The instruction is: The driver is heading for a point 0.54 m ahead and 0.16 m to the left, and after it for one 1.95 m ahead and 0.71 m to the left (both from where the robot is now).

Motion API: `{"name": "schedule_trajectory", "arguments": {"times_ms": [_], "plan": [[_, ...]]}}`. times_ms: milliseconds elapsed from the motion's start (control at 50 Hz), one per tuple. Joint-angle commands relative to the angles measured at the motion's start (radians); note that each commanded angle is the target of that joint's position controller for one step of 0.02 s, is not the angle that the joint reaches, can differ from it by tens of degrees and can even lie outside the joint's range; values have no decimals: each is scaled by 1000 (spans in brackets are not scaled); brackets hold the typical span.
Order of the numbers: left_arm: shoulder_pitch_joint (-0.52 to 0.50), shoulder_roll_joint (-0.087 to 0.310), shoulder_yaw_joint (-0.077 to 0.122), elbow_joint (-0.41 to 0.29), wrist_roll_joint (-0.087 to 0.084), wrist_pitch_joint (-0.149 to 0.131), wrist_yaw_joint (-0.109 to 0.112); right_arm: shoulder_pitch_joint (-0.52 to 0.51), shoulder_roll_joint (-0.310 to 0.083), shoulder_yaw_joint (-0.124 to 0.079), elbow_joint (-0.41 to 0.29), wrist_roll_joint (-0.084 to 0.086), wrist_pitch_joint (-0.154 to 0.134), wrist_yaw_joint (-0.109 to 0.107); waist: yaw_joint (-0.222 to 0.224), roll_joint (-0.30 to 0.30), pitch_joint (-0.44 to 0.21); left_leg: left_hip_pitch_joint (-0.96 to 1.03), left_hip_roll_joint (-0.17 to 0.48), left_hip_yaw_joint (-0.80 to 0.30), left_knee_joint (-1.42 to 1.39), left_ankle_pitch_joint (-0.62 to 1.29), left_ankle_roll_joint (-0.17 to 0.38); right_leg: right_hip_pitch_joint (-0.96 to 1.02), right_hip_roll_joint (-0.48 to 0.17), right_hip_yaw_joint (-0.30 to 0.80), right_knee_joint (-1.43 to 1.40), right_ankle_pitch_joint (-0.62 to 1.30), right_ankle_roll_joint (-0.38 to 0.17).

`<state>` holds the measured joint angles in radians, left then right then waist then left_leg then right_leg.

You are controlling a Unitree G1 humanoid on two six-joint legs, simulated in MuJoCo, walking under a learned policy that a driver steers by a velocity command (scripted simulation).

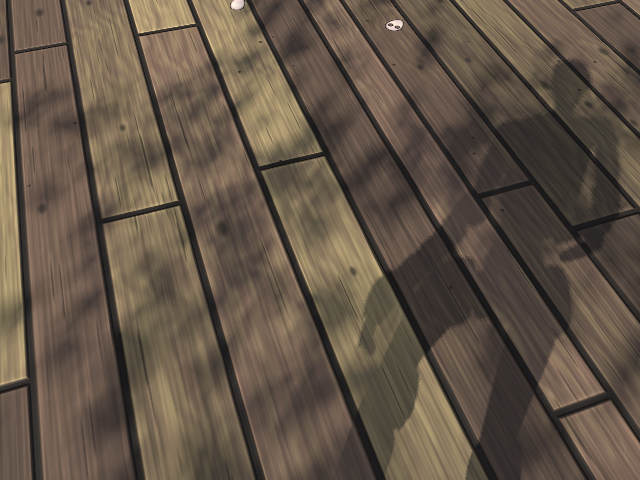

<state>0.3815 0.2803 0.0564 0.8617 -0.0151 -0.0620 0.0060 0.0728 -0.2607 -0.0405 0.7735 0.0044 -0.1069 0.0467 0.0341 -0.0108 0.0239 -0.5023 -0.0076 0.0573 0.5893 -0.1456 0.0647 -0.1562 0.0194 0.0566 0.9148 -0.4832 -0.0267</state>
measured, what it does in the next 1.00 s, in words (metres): walks ahead, turning left: right foot, then left foot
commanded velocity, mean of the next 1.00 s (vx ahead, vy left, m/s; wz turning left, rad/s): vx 0.27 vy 0.00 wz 0.22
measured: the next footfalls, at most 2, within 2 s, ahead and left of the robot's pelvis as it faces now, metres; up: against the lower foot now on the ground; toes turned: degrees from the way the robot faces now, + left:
right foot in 0.46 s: +0.44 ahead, -0.13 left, +0.00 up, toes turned +0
left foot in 0.92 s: +0.37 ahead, +0.11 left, +0.00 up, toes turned +19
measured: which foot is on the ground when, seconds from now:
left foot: down 0.00-0.48, up 0.50-0.90, down 0.92-1.00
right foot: up 0.00-0.44, down 0.46-0.92, up 0.94-1.00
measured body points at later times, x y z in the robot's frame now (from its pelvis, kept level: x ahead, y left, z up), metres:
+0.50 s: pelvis +0.27 -0.03 +0.00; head +0.31 -0.03 +0.45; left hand +0.49 +0.21 -0.08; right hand +0.27 -0.30 -0.13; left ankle +0.11 +0.09 -0.70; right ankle +0.40 -0.13 -0.72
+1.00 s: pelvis +0.34 +0.01 +0.01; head +0.36 +0.05 +0.46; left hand +0.41 +0.32 -0.11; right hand +0.53 -0.24 -0.08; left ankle +0.33 +0.10 -0.72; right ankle +0.38 -0.13 -0.68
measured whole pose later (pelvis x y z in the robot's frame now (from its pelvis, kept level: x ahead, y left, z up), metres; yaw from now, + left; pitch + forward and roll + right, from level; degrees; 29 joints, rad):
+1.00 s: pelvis +0.34 +0.01 +0.01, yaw +18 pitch +2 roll -3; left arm 0.06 0.30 0.08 0.84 0.01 0.02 0.03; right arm 0.21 -0.29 -0.08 0.73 -0.02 0.03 -0.01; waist -0.02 -0.03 0.04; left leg -0.35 0.01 0.02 0.60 -0.29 0.05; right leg -0.46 -0.07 -0.09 0.90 -0.48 0.04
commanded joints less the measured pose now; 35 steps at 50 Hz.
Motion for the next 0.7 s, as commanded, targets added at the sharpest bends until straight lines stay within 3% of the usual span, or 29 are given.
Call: {"name": "schedule_trajectory", "arguments": {"times_ms": [20,40,60,100,140,200,280,320,380,420,440,460,480,500,520,540,560,580,600,640,700], "plan": [[-63,132,16,-119,-31,-52,-9,252,-152,-43,12,9,7,-13,-129,125,-192,665,341,-579,-308,-225,200,-615,-61,57,435,43,-28],[-109,122,16,-128,-14,-50,-5,185,-127,-34,4,1,7,-12,-94,56,-98,497,304,-471,-342,-131,183,-580,-105,31,363,122,-27],[-101,117,23,-126,0,-40,0,149,-101,-25,-2,-11,1,-10,-56,72,-70,397,268,-403,-369,-52,169,-514,-142,38,296,176,-27],[-44,79,20,-104,3,-17,4,135,-97,-25,5,-13,-8,-7,-20,96,-62,310,228,-316,-419,39,174,-434,-157,27,245,219,-14],[-60,65,17,-111,8,-6,9,154,-122,-31,23,-9,-16,-12,-12,86,-39,288,223,-253,-448,139,188,-462,-166,15,184,266,7],[-162,55,14,-141,15,-8,10,200,-144,-36,46,-4,-7,-28,-38,62,-16,335,211,-190,-461,228,177,-543,-171,3,25,415,32],[-297,23,2,-169,9,-23,-6,257,-158,-36,69,7,7,-40,-90,63,8,375,178,-120,-463,206,137,-507,-134,-36,-228,587,31],[-359,20,-2,-187,3,-28,-17,295,-167,-37,87,11,14,-41,-116,65,27,420,195,-123,-451,180,137,-505,-118,-49,-300,596,29],[-407,24,-2,-211,9,-42,-38,316,-163,-35,109,7,39,-48,-120,76,35,500,216,-118,-351,380,116,-481,-78,-61,-387,558,7],[-361,53,9,-205,18,-51,-46,302,-172,-37,114,9,50,-55,-83,105,-10,532,222,-139,-257,502,86,-389,-51,-54,-425,516,-22],[-279,77,21,-182,26,-55,-43,271,-179,-39,108,14,54,-58,-30,110,-54,528,199,-140,-171,589,63,-275,-25,-66,-468,542,-41],[-165,121,38,-146,38,-61,-35,260,-166,-33,100,12,54,-59,24,85,-130,483,141,-120,-31,587,28,-88,-37,-69,-508,713,-69],[-37,205,54,-129,64,-62,-24,280,-105,-10,67,-14,45,-56,45,-41,-295,263,68,-97,240,258,-21,258,-235,97,-388,1155,-144],[-17,219,53,-130,57,-43,-20,452,-11,20,96,-8,37,-46,1,-267,-459,-46,-62,-95,587,-542,-83,564,-503,382,-360,1356,-323],[-3,165,44,-150,36,-24,-17,421,-138,-11,108,18,38,-46,51,-166,-521,-82,-31,-207,697,-577,-85,516,-473,402,-399,1167,-308],[-80,136,34,-162,28,-13,-9,308,-175,-29,70,39,47,-50,44,-125,-382,-157,11,-178,715,-516,-89,395,-425,288,-444,1037,-266],[-150,107,23,-161,22,-8,-2,259,-155,-29,58,34,63,-60,15,-78,-272,-166,48,-147,677,-448,-103,250,-379,212,-493,928,-237],[-205,81,15,-158,23,-5,0,254,-143,-35,59,22,86,-68,-16,-73,-198,-125,77,-137,638,-396,-114,104,-352,151,-546,813,-221],[-247,79,15,-153,35,-4,0,280,-120,-37,59,20,113,-74,-53,-106,-157,-34,91,-123,604,-354,-124,-36,-326,95,-602,716,-210],[-306,89,21,-149,49,-6,1,310,-88,-39,49,16,146,-86,-86,-133,-115,41,79,-83,557,-306,-135,-170,-308,13,-668,621,-221],[-326,113,30,-135,43,-4,16,263,-84,-44,10,5,158,-86,-80,-117,-118,41,103,-78,440,-206,-124,-166,-327,-47,-693,550,-226]]}}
